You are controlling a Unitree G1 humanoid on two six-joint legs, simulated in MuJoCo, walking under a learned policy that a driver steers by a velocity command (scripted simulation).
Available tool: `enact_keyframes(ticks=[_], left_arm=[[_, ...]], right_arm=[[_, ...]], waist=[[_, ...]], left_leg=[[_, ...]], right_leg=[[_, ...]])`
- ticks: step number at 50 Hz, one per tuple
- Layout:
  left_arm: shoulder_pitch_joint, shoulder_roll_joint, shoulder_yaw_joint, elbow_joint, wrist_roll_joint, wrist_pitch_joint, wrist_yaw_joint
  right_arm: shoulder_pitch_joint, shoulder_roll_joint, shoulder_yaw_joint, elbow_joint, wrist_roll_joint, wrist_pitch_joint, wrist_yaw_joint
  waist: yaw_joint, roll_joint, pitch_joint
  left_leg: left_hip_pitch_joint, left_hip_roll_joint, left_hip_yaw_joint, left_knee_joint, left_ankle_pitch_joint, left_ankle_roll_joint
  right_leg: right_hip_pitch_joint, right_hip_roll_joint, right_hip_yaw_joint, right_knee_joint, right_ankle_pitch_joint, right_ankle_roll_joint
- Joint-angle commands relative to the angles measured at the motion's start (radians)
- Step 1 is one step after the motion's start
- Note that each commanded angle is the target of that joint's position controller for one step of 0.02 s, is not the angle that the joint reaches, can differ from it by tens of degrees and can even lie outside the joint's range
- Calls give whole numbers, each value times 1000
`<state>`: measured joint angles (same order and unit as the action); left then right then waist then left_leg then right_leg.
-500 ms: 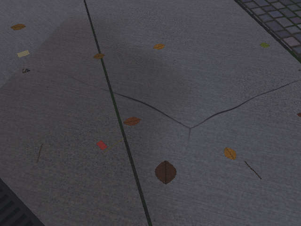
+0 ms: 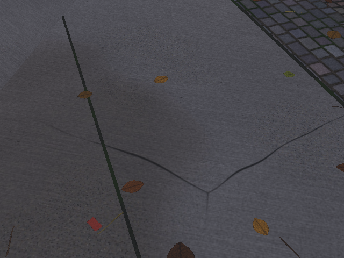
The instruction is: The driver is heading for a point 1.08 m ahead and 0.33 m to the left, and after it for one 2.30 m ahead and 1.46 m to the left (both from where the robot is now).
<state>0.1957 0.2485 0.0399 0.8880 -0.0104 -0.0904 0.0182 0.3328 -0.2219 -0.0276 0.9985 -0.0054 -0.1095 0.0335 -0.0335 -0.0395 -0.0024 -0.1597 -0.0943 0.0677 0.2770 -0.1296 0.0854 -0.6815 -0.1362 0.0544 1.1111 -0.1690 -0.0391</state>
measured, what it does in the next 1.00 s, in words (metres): walks ahead, turning left: right foot, then left foot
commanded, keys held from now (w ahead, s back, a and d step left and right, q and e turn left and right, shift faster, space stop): w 0.22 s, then w+q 0.78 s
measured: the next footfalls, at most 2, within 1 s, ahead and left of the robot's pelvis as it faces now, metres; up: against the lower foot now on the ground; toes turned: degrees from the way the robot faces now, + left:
right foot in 0.30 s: +0.34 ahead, -0.17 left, +0.00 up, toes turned -1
left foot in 0.86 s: +0.59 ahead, +0.12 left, +0.00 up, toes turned +22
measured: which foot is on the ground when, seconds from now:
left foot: down 0.00-0.30, up 0.32-0.84, down 0.86-1.00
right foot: up 0.00-0.28, down 0.30-0.88, up 0.90-1.00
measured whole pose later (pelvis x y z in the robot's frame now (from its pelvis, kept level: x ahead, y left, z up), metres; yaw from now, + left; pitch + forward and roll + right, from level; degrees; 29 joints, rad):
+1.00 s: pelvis +0.52 +0.03 -0.01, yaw +24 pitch +1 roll +0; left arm 0.19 0.27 0.06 0.85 -0.02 -0.13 0.01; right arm 0.21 -0.26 -0.09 0.79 0.02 -0.06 0.04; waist 0.00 -0.01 0.05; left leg -0.36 -0.10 0.03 0.52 -0.17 0.11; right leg -0.42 -0.08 0.03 1.25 -0.38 -0.01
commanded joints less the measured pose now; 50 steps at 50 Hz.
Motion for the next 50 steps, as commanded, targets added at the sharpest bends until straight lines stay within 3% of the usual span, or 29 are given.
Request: enact_keyframes(ticks=[1,5,10,12,13,14,15,16,17,18,19,20,22,24,26,30,33,37,40,41,42,43,44,45,46,47,48,49,50], left_arm=[[18,45,13,-43,10,0,3],[-137,29,6,-84,-1,-10,-11],[-250,42,2,-135,-12,-21,-42],[-220,66,10,-139,-11,-31,-51],[-151,89,23,-125,-10,-36,-50],[11,135,49,-77,-9,-40,-44],[224,225,75,-37,5,-42,-34],[307,306,95,-9,14,-33,-36],[301,192,66,-17,17,-35,-35],[206,142,49,-36,14,-38,-32],[113,111,36,-52,12,-39,-33],[59,82,29,-54,11,-40,-37],[35,52,24,-36,22,-45,-40],[48,70,31,-15,25,-49,-34],[63,90,39,-2,29,-48,-24],[80,112,45,10,29,-36,-4],[122,132,50,23,21,-26,7],[175,149,59,42,7,-1,10],[139,187,70,28,-4,15,14],[122,203,74,22,-7,22,17],[98,216,77,14,-10,29,19],[85,213,73,3,-12,28,19],[111,108,43,-29,32,14,12],[171,41,16,-86,8,-31,-5],[20,135,37,-108,-34,-66,-17],[-24,139,38,-128,-45,-79,-19],[-16,132,39,-108,-22,-77,-9],[-3,139,50,-100,2,-63,-2],[20,140,54,-107,7,-48,-4]], right_arm=[[-34,-138,-22,-57,3,-14,-21],[45,-162,-26,-39,18,-2,-34],[111,-171,-33,-7,25,20,-37],[103,-181,-39,-7,27,30,-39],[81,-187,-39,-12,27,36,-39],[64,-168,-31,-21,20,40,-38],[47,-125,-11,-55,3,36,-36],[177,18,28,-60,15,14,-28],[143,-96,1,-42,43,-6,-29],[53,-164,-21,-72,63,-13,-31],[4,-158,-24,-83,57,-9,-39],[-21,-143,-30,-86,43,1,-45],[17,-97,-36,-80,42,31,-42],[14,-69,-38,-90,44,53,-39],[-33,-69,-44,-117,38,63,-39],[-143,-62,-46,-166,30,61,-25],[-254,-47,-38,-211,23,58,-6],[-358,-41,-34,-276,29,57,20],[-333,-72,-50,-305,31,61,33],[-271,-97,-64,-299,33,64,33],[-150,-139,-87,-274,37,65,30],[15,-208,-125,-230,36,67,14],[88,-304,-144,-206,35,74,-9],[68,-342,-139,-246,19,55,0],[84,-251,-116,-240,14,46,6],[32,-206,-104,-241,20,36,4],[-55,-174,-93,-263,27,31,5],[-114,-137,-80,-279,25,32,3],[-128,-138,-78,-289,15,30,-2]], waist=[[40,68,57],[-16,77,62],[-46,92,91],[-16,105,75],[32,115,39],[109,102,-54],[187,14,-222],[133,-271,-364],[160,-183,-361],[142,-126,-217],[107,-50,-149],[82,-26,-84],[36,-55,-39],[19,-39,-5],[19,-20,19],[39,-13,53],[78,2,87],[106,2,116],[56,-42,65],[14,-65,19],[-58,-67,-48],[-141,-30,-133],[-102,204,-189],[-23,304,-366],[-91,145,-305],[-63,117,-177],[-8,15,-112],[28,2,-73],[56,51,-72]], left_leg=[[-86,284,-207,-190,82,169],[-2,271,-162,-179,85,129],[158,334,-179,-101,78,116],[182,352,-201,-39,150,100],[170,338,-197,38,283,86],[124,280,-161,216,411,62],[-75,207,-103,534,252,22],[-480,33,-62,888,-327,-42],[-576,65,-221,1038,-418,-30],[-628,115,-218,1064,-331,-15],[-586,166,-193,1031,-238,-20],[-552,194,-188,973,-178,-25],[-460,223,-186,918,-113,-26],[-478,224,-182,900,-76,-29],[-542,225,-195,851,-10,-38],[-583,213,-173,639,150,-47],[-588,209,-108,510,203,-38],[-622,195,-45,417,124,-10],[-472,123,42,391,-14,36],[-375,82,69,396,-64,57],[-212,39,84,355,-62,87],[62,21,36,274,-1,128],[322,245,-311,273,78,190],[574,442,-911,74,-149,403],[544,420,-848,-3,-144,330],[418,385,-683,4,-70,283],[253,336,-560,5,32,242],[133,291,-467,-11,115,210],[53,283,-446,-30,173,221]], right_leg=[[-27,-34,4,-155,164,23],[14,15,-38,-420,283,31],[10,42,-42,-561,181,8],[94,63,-50,-604,101,-18],[207,93,-71,-629,76,-33],[421,116,-83,-644,76,-59],[747,-55,93,-620,90,-128],[1103,-295,538,-722,-59,-271],[1068,-292,635,-794,-136,-255],[936,-266,466,-804,-75,-200],[796,-227,334,-832,16,-172],[686,-186,234,-875,62,-152],[575,-133,101,-933,121,-128],[541,-124,11,-956,219,-134],[550,-130,-44,-969,270,-140],[582,-118,-142,-989,263,-123],[634,-132,-197,-992,265,-114],[769,-168,-243,-930,342,-102],[797,-171,-289,-789,725,-75],[795,-168,-300,-686,884,-65],[761,-148,-312,-516,958,-48],[617,-103,-321,-268,819,-8],[296,-7,-301,68,10,31],[-25,184,-67,335,-456,59],[-140,129,48,361,-380,32],[-172,87,34,290,-278,7],[-99,38,34,207,-201,9],[-26,10,29,132,-152,16],[40,-3,36,102,-134,30]])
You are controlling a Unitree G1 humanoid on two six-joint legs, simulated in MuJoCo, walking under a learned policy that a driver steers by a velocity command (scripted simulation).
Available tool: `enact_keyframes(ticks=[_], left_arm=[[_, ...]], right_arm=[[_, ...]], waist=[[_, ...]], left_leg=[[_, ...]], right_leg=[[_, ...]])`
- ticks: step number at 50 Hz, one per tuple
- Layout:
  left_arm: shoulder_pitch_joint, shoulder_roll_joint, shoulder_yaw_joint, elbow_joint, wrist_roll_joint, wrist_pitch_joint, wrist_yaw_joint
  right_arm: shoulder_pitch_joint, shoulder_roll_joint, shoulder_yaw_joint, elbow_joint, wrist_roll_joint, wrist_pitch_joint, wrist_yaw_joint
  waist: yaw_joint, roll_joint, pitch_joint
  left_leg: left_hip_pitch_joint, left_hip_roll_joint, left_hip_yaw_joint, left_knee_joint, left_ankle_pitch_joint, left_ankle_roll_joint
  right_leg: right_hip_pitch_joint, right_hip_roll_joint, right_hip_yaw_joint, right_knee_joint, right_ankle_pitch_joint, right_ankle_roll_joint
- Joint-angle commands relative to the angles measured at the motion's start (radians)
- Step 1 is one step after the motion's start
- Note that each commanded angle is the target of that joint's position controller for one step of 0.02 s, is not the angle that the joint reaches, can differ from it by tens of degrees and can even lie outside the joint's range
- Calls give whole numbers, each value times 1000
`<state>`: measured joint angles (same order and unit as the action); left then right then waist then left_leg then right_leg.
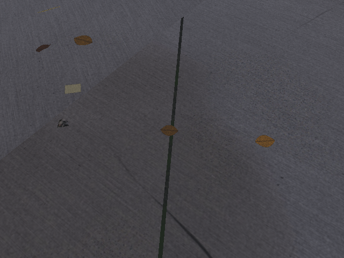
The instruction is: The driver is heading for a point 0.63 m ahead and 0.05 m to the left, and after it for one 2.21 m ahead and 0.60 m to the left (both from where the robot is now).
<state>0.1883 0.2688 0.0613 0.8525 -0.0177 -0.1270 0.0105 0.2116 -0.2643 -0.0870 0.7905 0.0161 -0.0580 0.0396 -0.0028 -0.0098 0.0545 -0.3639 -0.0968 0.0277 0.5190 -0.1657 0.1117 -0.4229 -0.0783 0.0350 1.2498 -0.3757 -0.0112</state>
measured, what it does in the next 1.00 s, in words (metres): walks ahead, turning left: right foot, then left foot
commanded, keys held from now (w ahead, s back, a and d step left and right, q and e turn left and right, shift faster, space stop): w+q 0.50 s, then w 0.50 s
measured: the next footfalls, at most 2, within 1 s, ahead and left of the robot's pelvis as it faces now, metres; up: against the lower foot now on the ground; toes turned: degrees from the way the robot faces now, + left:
right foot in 0.38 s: +0.40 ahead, -0.11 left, +0.00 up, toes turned +16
left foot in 0.90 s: +0.55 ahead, +0.23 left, +0.00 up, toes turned +25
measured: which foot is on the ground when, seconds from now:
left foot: down 0.00-0.38, up 0.40-0.88, down 0.90-1.00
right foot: up 0.00-0.36, down 0.38-0.90, up 0.92-1.00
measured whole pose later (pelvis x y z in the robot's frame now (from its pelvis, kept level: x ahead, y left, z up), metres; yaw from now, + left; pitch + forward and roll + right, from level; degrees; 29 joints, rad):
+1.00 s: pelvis +0.50 +0.10 +0.00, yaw +24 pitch +2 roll -1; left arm 0.32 0.29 0.05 0.88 -0.03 -0.09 -0.01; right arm 0.15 -0.26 -0.05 0.68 0.01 -0.07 0.03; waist 0.03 -0.02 0.02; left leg -0.40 -0.01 0.04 0.53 -0.18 0.05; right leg -0.34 -0.05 0.00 1.13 -0.43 -0.01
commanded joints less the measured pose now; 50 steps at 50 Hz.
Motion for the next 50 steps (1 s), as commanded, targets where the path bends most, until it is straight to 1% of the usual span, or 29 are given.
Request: enact_keyframes(ticks=[1,3,5,9,12,15,17,18,19,20,21,22,23,24,26,29,33,36,39,41,42,43,44,45,46,47,48,49,50], left_arm=[[35,114,35,-78,20,1,4],[-5,90,32,-96,31,16,7],[-94,77,26,-131,36,20,10],[-232,50,12,-176,23,12,-4],[-297,67,13,-209,13,0,-20],[-290,99,23,-223,10,-17,-34],[-192,124,36,-203,10,-26,-32],[-82,153,51,-179,20,-31,-26],[82,209,65,-165,35,-30,-17],[177,272,82,-130,45,-17,-20],[157,178,61,-143,20,-11,-24],[111,111,43,-158,15,-3,-19],[57,98,34,-164,23,6,-18],[27,84,28,-155,27,11,-19],[17,73,23,-139,33,6,-21],[48,103,33,-103,23,-9,-30],[67,137,40,-73,12,0,-28],[111,160,40,-49,1,15,-24],[171,180,42,-17,-8,31,-25],[181,192,43,-1,-15,44,-23],[173,201,45,4,-18,50,-20],[154,209,44,6,-22,55,-17],[157,193,37,10,-22,58,-13],[147,150,16,-13,0,54,-9],[233,30,-23,-48,18,34,-15],[198,110,-6,-34,-3,12,-21],[123,155,8,-63,-28,3,-26],[76,148,6,-71,-21,1,-23],[58,140,9,-70,-2,6,-20]], right_arm=[[-6,-100,-19,-83,-3,-24,-13],[26,-124,-24,-78,-1,-27,-27],[73,-145,-29,-71,2,-25,-41],[129,-142,-27,-65,8,-13,-53],[166,-147,-28,-53,12,-7,-55],[171,-146,-29,-54,13,3,-64],[137,-145,-30,-67,10,10,-67],[115,-118,-20,-82,7,9,-63],[103,-68,1,-108,-11,5,-57],[265,-5,20,-128,20,-4,-56],[274,-108,6,-101,33,-4,-59],[164,-168,-10,-110,25,2,-58],[104,-162,-11,-124,12,8,-59],[67,-147,-14,-138,1,8,-55],[85,-102,-11,-142,12,16,-46],[62,-57,1,-156,7,24,-46],[-36,-46,15,-177,-4,9,-33],[-145,-30,28,-199,-2,-6,-17],[-227,-39,29,-230,8,-11,-5],[-243,-57,24,-244,9,-14,1],[-219,-71,18,-241,6,-15,2],[-143,-92,5,-220,-1,-17,1],[3,-136,-21,-170,-6,-16,-6],[186,-207,-46,-131,-15,-11,-20],[233,-307,-60,-121,-22,-8,-25],[250,-226,-39,-121,-11,-12,-23],[188,-183,-22,-121,-10,-17,-20],[125,-149,-11,-125,-8,-18,-18],[68,-121,-3,-128,-12,-20,-13]], waist=[[35,24,-119],[32,18,-100],[3,33,-76],[-53,93,-59],[-78,109,-49],[-62,123,-54],[-5,155,-80],[51,141,-151],[119,46,-295],[51,-311,-427],[62,-249,-371],[89,-131,-232],[70,-50,-149],[51,-39,-88],[17,-86,-65],[8,-70,-52],[24,-49,-46],[65,-51,-24],[90,-66,0],[77,-87,5],[53,-97,-9],[-3,-98,-54],[-71,-77,-146],[-146,3,-278],[-82,266,-379],[-119,210,-425],[-106,174,-278],[-77,115,-201],[-44,86,-146]], left_leg=[[217,272,-386,-285,253,199],[160,240,-320,-298,310,191],[151,219,-295,-298,336,173],[150,179,-283,-278,191,118],[189,204,-343,-239,140,106],[266,239,-430,-158,131,94],[270,227,-456,-82,214,72],[232,174,-423,40,277,42],[94,111,-341,315,150,4],[-276,-28,-228,632,-386,-65],[-413,56,-247,784,-410,-74],[-446,94,-226,820,-312,-81],[-410,131,-189,802,-233,-87],[-384,158,-182,754,-187,-89],[-306,193,-163,693,-148,-84],[-321,194,-155,591,-109,-90],[-338,206,-117,359,67,-97],[-282,192,-54,193,163,-96],[-264,172,-27,103,125,-85],[-242,156,-16,57,56,-60],[-189,138,-3,29,28,-42],[-62,107,24,-18,44,-20],[157,78,43,-45,77,8],[458,221,-125,-10,112,65],[753,472,-608,-105,-23,220],[754,495,-750,-188,-101,242],[647,457,-594,-195,-45,200],[515,404,-462,-207,39,168],[394,367,-384,-238,108,149]], right_leg=[[-197,-64,50,-79,78,20],[-194,-52,25,-176,136,47],[-232,-28,13,-312,242,67],[-180,36,10,-609,444,60],[-146,64,19,-707,463,48],[-106,78,40,-772,376,22],[27,90,20,-812,319,-10],[205,65,28,-830,337,-44],[481,-99,178,-802,301,-110],[821,-330,639,-876,125,-277],[792,-357,752,-928,-88,-268],[659,-311,588,-946,-83,-218],[518,-268,450,-965,31,-188],[411,-227,359,-991,133,-178],[305,-171,229,-1044,218,-164],[281,-171,145,-1091,326,-203],[326,-159,44,-1108,430,-200],[331,-138,-16,-1102,430,-179],[390,-172,-12,-1082,422,-172],[440,-201,-5,-1048,475,-160],[454,-206,-12,-1008,563,-150],[448,-188,-44,-916,715,-130],[397,-142,-90,-745,820,-104],[197,-94,-128,-464,618,-59],[-206,82,-111,-102,-68,3],[-323,69,44,46,-206,-4],[-397,19,40,70,-136,-16],[-372,-24,19,22,-46,-19],[-329,-49,15,-39,13,-13]])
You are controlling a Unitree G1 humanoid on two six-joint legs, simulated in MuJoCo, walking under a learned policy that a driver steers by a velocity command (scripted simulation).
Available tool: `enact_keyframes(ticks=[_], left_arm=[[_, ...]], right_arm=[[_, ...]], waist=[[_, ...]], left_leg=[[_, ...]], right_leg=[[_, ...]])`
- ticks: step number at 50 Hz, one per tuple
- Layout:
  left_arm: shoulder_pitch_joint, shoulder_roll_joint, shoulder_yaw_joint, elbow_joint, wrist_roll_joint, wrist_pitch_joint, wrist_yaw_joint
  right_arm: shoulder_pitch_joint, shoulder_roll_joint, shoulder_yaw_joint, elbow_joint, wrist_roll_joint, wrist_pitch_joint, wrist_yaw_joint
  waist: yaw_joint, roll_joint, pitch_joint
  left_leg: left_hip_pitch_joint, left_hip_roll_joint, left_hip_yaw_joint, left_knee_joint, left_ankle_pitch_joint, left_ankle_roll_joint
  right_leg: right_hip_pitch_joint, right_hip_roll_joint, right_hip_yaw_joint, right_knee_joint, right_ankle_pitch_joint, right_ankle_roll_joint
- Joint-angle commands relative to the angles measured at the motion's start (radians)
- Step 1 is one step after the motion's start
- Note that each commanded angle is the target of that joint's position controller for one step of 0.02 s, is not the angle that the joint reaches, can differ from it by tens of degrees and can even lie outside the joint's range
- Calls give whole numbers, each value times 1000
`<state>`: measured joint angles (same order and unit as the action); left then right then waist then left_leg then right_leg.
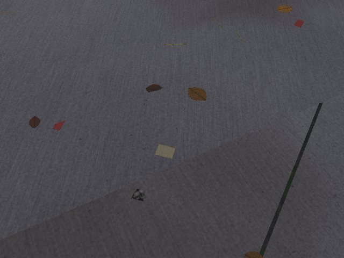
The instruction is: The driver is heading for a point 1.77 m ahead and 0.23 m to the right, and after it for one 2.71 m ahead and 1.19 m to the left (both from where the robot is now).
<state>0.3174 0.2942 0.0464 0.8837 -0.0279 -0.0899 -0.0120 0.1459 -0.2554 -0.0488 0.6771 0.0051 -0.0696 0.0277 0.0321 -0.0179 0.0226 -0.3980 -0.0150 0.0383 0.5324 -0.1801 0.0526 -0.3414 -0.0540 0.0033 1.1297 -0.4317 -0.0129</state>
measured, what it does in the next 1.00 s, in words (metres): walks ahead: right foot, then left foot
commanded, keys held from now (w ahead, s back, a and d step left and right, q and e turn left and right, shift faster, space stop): w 1.00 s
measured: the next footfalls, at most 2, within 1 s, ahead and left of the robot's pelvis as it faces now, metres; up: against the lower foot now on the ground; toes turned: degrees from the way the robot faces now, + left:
right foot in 0.42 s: +0.39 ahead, -0.15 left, +0.00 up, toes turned -3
left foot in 0.98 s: +0.69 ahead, +0.09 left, +0.00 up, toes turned +1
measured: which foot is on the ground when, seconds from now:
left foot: down 0.00-0.42, up 0.44-0.96, down 0.98-1.00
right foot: up 0.00-0.40, down 0.42-1.00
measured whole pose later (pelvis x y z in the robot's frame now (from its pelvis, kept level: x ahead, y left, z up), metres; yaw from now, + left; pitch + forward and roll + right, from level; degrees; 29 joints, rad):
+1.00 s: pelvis +0.53 -0.02 -0.01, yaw -1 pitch +3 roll -1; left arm 0.38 0.29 0.06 0.94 -0.01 -0.04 0.00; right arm 0.03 -0.25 -0.04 0.74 0.01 -0.09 0.04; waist 0.06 0.00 0.02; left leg -0.50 0.01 0.03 0.53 -0.10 0.06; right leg -0.02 -0.01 -0.03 0.54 -0.45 0.00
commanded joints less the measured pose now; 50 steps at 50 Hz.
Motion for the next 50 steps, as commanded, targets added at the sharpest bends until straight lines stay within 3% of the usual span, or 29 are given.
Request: enact_keyframes(ticks=[1,3,6,11,16,19,20,21,22,23,24,25,26,27,28,31,34,38,41,44,46,47,48,49,50], left_arm=[[-55,109,28,-96,14,-19,2],[-27,70,22,-87,14,6,1],[-102,55,18,-114,25,23,8],[-264,28,4,-152,21,12,-8],[-377,44,2,-201,11,1,-32],[-323,75,13,-197,13,-7,-41],[-233,96,27,-172,17,-8,-37],[-75,145,51,-124,21,-8,-28],[88,236,73,-99,32,-4,-19],[123,259,75,-81,28,0,-27],[104,170,52,-90,14,-1,-28],[27,138,40,-103,14,-2,-24],[-38,117,32,-115,22,-1,-24],[-81,95,27,-120,32,-3,-26],[-100,77,21,-122,41,-7,-26],[-88,92,26,-102,33,-21,-21],[-43,117,34,-76,30,-16,-5],[11,129,35,-47,19,-5,6],[64,141,38,-17,13,6,9],[83,151,44,5,8,21,13],[67,161,51,10,5,29,16],[46,170,54,7,4,33,18],[30,155,49,3,5,38,20],[37,117,31,-16,21,39,23],[167,-1,-6,-31,31,19,12]], right_arm=[[101,-103,-33,-17,-8,-13,1],[89,-110,-37,-5,-5,-26,2],[114,-139,-46,28,-4,-38,-9],[179,-168,-49,76,4,-28,-25],[249,-189,-55,132,15,-10,-29],[233,-205,-60,147,18,5,-35],[212,-207,-59,147,19,11,-38],[215,-178,-48,144,12,16,-41],[264,-116,-22,119,-16,10,-43],[361,-26,2,121,-1,-12,-34],[273,-138,-22,124,23,-28,-28],[177,-170,-31,93,39,-36,-25],[130,-159,-29,85,28,-35,-30],[120,-147,-32,82,13,-29,-33],[142,-133,-34,88,10,-19,-33],[149,-96,-29,93,6,4,-37],[53,-85,-25,66,-3,5,-37],[-72,-58,-13,40,2,-7,-22],[-168,-57,-9,6,10,-16,-6],[-207,-70,-11,-20,15,-23,12],[-169,-95,-19,-15,15,-28,19],[-106,-116,-29,1,13,-30,17],[30,-151,-50,45,10,-31,11],[207,-218,-73,87,-2,-30,1],[290,-312,-94,104,-5,-24,-2]], waist=[[-44,103,-94],[-11,103,-81],[-13,75,-28],[-70,75,17],[-105,82,47],[-61,106,13],[-8,105,-39],[56,80,-144],[84,-81,-307],[38,-313,-406],[76,-187,-327],[64,-127,-192],[36,-46,-119],[4,-43,-74],[-25,-66,-70],[-47,-61,-47],[-27,-34,-15],[18,-40,14],[51,-36,42],[48,-51,54],[13,-67,30],[-27,-76,-7],[-94,-60,-89],[-156,13,-233],[-116,255,-378]], left_leg=[[345,256,-342,-286,169,197],[262,247,-293,-345,202,209],[231,238,-221,-392,236,214],[253,202,-123,-405,193,164],[380,258,-134,-344,180,146],[443,276,-139,-254,344,116],[436,245,-107,-148,504,96],[365,188,-62,47,552,66],[115,108,-10,400,243,18],[-229,-55,-80,670,-389,-30],[-345,1,-174,774,-395,-16],[-394,51,-143,769,-299,-2],[-358,98,-119,724,-209,-2],[-311,129,-119,663,-149,-6],[-248,150,-126,632,-113,-10],[-232,161,-111,547,-55,-34],[-303,165,-104,392,89,-60],[-266,132,-67,159,268,-60],[-260,108,-52,52,287,-54],[-254,93,-57,-5,212,-27],[-189,76,-48,-26,139,1],[-95,50,-23,-42,111,20],[91,23,4,-64,127,48],[388,135,-115,-21,171,104],[792,368,-553,-64,8,269]], right_leg=[[-346,-95,57,43,112,-8],[-286,-99,52,-4,153,7],[-339,-101,51,-133,269,32],[-312,-62,22,-434,510,29],[-315,-31,14,-568,459,-5],[-213,2,-14,-614,356,-47],[-81,36,-49,-643,353,-69],[150,34,-44,-630,382,-100],[485,-186,214,-589,433,-188],[724,-337,675,-762,170,-316],[675,-315,682,-827,19,-278],[542,-288,547,-843,45,-239],[402,-253,444,-865,141,-223],[294,-221,372,-891,226,-219],[232,-195,323,-918,278,-213],[171,-177,227,-978,391,-232],[199,-168,160,-1003,467,-226],[220,-130,73,-1011,461,-187],[281,-152,68,-993,446,-184],[361,-195,77,-943,490,-174],[403,-213,82,-886,589,-157],[408,-202,68,-814,726,-144],[379,-157,32,-661,839,-121],[221,-103,-9,-397,694,-87],[-207,73,-38,-9,197,-13]])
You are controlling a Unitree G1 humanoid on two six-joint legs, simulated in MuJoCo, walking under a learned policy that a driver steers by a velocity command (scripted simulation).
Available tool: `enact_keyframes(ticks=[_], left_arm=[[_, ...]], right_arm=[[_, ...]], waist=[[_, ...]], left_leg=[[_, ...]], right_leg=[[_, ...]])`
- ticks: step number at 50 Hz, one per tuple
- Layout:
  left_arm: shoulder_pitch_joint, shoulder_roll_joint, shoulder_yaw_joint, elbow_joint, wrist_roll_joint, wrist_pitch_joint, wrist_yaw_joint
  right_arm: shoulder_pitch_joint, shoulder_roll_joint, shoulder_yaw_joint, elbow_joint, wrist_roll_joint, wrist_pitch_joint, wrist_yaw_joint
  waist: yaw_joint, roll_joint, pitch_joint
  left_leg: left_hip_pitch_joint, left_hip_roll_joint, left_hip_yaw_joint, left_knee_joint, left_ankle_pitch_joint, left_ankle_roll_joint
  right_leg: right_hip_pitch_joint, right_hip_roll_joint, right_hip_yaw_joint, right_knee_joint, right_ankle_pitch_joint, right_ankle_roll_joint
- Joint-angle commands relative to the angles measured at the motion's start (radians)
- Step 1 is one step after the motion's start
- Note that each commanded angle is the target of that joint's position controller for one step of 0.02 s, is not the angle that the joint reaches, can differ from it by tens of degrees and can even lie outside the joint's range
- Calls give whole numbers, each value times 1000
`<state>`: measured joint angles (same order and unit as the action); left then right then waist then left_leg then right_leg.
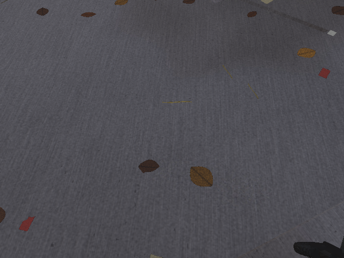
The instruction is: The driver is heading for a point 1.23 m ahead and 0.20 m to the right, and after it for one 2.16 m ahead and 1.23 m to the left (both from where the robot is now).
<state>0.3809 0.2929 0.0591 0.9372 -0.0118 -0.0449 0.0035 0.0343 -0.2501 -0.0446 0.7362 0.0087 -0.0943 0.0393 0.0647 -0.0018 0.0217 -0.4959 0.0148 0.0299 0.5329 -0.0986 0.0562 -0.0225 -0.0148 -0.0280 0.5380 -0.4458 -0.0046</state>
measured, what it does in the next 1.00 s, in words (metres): walks ahead: right foot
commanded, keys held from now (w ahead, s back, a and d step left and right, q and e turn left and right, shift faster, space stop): w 1.00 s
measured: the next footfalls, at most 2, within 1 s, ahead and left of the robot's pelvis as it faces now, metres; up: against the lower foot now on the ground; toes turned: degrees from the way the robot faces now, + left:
right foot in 0.52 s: +0.45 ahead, -0.14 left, +0.00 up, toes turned -2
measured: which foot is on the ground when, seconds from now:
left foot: down 0.00-0.56, up 0.58-1.00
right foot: down 0.00-0.00, up 0.02-0.50, down 0.52-1.00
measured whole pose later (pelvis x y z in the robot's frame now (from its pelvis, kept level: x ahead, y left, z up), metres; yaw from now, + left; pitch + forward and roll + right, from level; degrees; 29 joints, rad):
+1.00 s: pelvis +0.54 -0.02 +0.00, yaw +0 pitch +1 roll -5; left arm 0.35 0.27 0.09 1.00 -0.02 -0.09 0.01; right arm -0.01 -0.27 -0.04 0.83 0.02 -0.09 0.06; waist 0.07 0.06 0.03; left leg -0.48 0.07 -0.05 0.44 0.16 0.07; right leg 0.01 0.05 -0.09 0.39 -0.38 -0.02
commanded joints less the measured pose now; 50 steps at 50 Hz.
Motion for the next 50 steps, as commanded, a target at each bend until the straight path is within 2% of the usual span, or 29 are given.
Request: enact_keyframes(ticks=[1,2,3,4,5,6,9,13,16,20,21,23,25,26,27,28,29,30,31,32,33,34,37,40,42,45,47,49,50], left_arm=[[70,51,-8,-71,-2,-48,-9],[-29,134,15,-104,-30,-62,-14],[-98,131,14,-123,-32,-66,-11],[-125,120,16,-129,-16,-63,-6],[-109,112,21,-125,-7,-52,-2],[-86,92,20,-116,-6,-38,-1],[-111,63,17,-125,2,-17,6],[-232,51,15,-160,9,-25,0],[-338,29,5,-188,4,-37,-12],[-413,47,7,-215,-4,-46,-36],[-428,51,7,-229,-9,-52,-44],[-436,66,9,-237,-6,-61,-60],[-350,92,20,-213,-7,-65,-64],[-265,112,34,-180,-11,-69,-62],[-141,171,58,-138,6,-75,-61],[6,213,82,-101,9,-69,-59],[66,178,69,-74,-3,-63,-58],[5,141,51,-85,-10,-58,-56],[-77,114,43,-106,-3,-57,-53],[-131,94,38,-111,4,-56,-50],[-162,76,33,-116,12,-60,-48],[-175,76,34,-112,16,-63,-44],[-155,101,42,-83,3,-77,-28],[-149,119,49,-61,-5,-72,-6],[-119,124,53,-38,-11,-73,1],[-91,117,54,-4,-17,-72,10],[-69,121,57,8,-11,-63,17],[-57,134,61,14,-6,-52,18],[-73,142,63,11,-4,-46,16]], right_arm=[[428,-231,-75,53,5,3,-11],[354,-187,-57,44,5,1,-11],[277,-164,-49,28,-1,2,-12],[218,-137,-40,25,-9,2,-10],[185,-110,-33,22,-17,-4,-8],[171,-103,-32,25,-16,-8,-7],[188,-136,-41,52,-10,-20,-15],[232,-161,-46,87,-2,-12,-33],[277,-177,-48,119,9,-8,-38],[329,-177,-49,157,9,4,-38],[347,-174,-50,175,12,9,-44],[348,-186,-56,182,10,21,-51],[315,-202,-61,174,10,31,-51],[303,-196,-58,172,12,36,-47],[365,-137,-40,165,8,35,-40],[398,-88,-15,158,10,26,-32],[351,-83,-11,147,11,9,-30],[257,-153,-26,103,33,-6,-29],[185,-166,-30,81,37,-14,-32],[156,-153,-31,75,28,-14,-34],[156,-142,-36,78,19,-9,-36],[171,-116,-34,82,16,-3,-33],[138,-82,-32,74,9,9,-26],[54,-64,-23,63,-2,1,-15],[0,-69,-21,55,-1,-5,-1],[-65,-92,-21,36,8,-5,13],[-82,-103,-19,35,11,-4,22],[-56,-114,-19,50,13,-4,24],[-5,-125,-25,70,13,-5,23]], waist=[[-176,259,-427],[-175,181,-264],[-148,107,-169],[-116,65,-93],[-80,91,-76],[-61,102,-68],[-48,75,-31],[-78,52,7],[-117,49,18],[-140,48,34],[-138,61,45],[-126,61,42],[-75,77,-8],[-31,71,-56],[-11,-1,-191],[41,-139,-334],[65,-250,-365],[59,-209,-257],[39,-130,-159],[11,-69,-92],[-17,-58,-68],[-38,-74,-63],[-59,-71,-17],[-47,-76,7],[-26,-76,7],[-25,-59,42],[-25,-38,55],[-40,-16,50],[-72,-3,33]], left_leg=[[916,373,-760,-208,-232,286],[790,337,-624,-232,-253,230],[641,301,-497,-247,-177,199],[504,265,-409,-282,-87,187],[421,232,-349,-309,-27,172],[371,212,-313,-340,-9,171],[313,205,-238,-403,57,191],[342,176,-153,-430,105,168],[355,149,-91,-428,117,147],[471,203,-98,-358,139,154],[545,226,-113,-323,143,141],[617,257,-128,-258,219,125],[593,244,-116,-155,425,107],[578,198,-85,-25,498,91],[390,123,-45,206,472,50],[85,29,3,523,185,-15],[-95,-36,-82,690,-388,-7],[-185,6,-127,725,-413,19],[-207,42,-114,694,-357,24],[-195,73,-99,626,-311,19],[-147,98,-95,557,-271,14],[-107,110,-96,518,-243,11],[-110,114,-88,350,-81,-11],[-15,71,-47,76,185,-20],[57,46,-38,-11,322,-19],[25,69,-89,-71,357,5],[-11,87,-110,-85,316,16],[0,92,-109,-86,227,20],[58,85,-92,-101,195,26]], right_leg=[[-674,57,126,736,-134,-25],[-752,-3,145,779,-74,-43],[-739,-55,112,748,18,-49],[-705,-90,98,680,86,-42],[-639,-122,108,625,136,-39],[-594,-131,107,596,160,-33],[-603,-143,97,487,238,-9],[-652,-134,88,245,458,10],[-589,-95,49,81,576,9],[-619,-82,52,38,539,-12],[-669,-104,97,7,552,-27],[-679,-89,84,-23,459,-50],[-512,-44,34,-30,369,-79],[-383,-16,8,-73,410,-95],[-45,-58,54,-37,467,-153],[267,-228,357,-98,256,-255],[373,-296,558,-192,139,-279],[298,-300,532,-234,143,-244],[193,-276,452,-247,226,-225],[89,-254,387,-272,312,-218],[13,-233,338,-301,347,-211],[-33,-229,324,-327,355,-215],[-97,-210,246,-391,379,-216],[-166,-146,125,-396,392,-184],[-189,-148,104,-394,368,-174],[-124,-188,106,-346,310,-156],[-58,-212,108,-284,301,-143],[-9,-228,113,-209,341,-133],[-9,-219,99,-136,401,-124]])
